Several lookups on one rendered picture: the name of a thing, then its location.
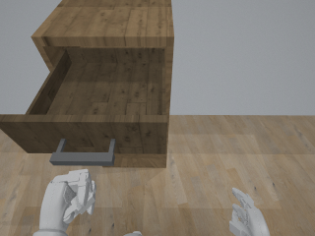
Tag drawer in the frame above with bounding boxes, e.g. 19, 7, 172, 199
0, 47, 167, 154

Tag handle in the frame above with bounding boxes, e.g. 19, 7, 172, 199
49, 139, 116, 166

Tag left robot hand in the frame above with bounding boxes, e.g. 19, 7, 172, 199
38, 169, 96, 232

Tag cabinet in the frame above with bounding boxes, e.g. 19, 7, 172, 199
31, 0, 174, 168

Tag right robot hand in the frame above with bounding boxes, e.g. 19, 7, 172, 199
229, 187, 271, 236

